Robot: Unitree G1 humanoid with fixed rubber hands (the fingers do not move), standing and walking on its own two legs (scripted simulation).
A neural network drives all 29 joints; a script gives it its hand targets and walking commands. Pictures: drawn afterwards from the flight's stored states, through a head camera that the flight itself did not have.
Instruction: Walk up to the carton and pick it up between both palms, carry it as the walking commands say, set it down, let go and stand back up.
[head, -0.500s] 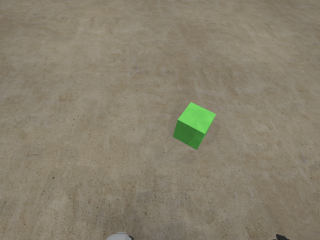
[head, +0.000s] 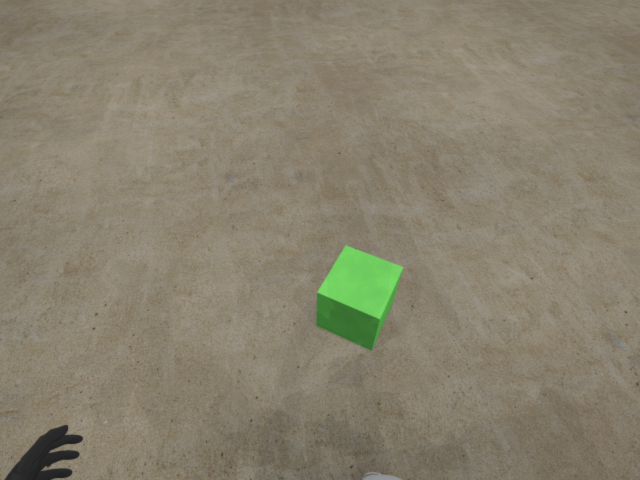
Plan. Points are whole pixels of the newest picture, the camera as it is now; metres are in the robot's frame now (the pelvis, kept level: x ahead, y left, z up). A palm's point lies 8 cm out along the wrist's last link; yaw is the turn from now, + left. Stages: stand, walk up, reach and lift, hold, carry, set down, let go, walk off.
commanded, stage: walk up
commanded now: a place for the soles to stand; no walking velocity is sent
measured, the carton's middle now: (358, 297) +0.78 -0.18 -0.65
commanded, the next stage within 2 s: none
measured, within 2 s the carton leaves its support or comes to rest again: neither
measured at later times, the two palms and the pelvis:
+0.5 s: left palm (137, 424) +0.23 +0.24 -0.10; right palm (609, 368) +0.26 -0.41 -0.03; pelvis +0.16 -0.07 +0.01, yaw +1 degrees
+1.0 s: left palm (177, 375) +0.30 +0.20 -0.10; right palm (577, 279) +0.43 -0.47 -0.07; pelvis +0.31 -0.15 +0.00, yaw +4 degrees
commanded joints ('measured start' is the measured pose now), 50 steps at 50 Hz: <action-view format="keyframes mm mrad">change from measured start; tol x32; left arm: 1 97 214 47 -44 -34 -19 49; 50 141 168 -53 -9 -50 0 123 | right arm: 1 68 -162 -21 -44 25 -20 -9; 50 -51 -216 -64 -109 -12 9 12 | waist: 1 80 -183 -9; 11 70 -184 -45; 16 -85 296 -129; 42 52 -326 108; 50 -8 162 29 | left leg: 1 -403 -27 -33 230 143 1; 14 253 -88 142 -332 288 55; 16 394 310 -607 -579 -25 264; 25 -152 227 -181 -626 65 205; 33 -407 7 45 -201 -303 76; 37 -620 1 -55 291 40 1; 47 176 -81 78 -284 288 35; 50 60 233 -512 -609 43 188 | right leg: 1 411 -212 304 -373 176 -104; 12 264 -174 122 -272 364 -127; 17 -328 16 208 631 -256 46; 29 165 -39 -20 48 85 6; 32 283 38 -62 -37 -155 -3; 35 300 -344 659 -510 -741 -190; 47 -120 -135 76 -85 -13 -91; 50 -155 -27 123 320 -310 -14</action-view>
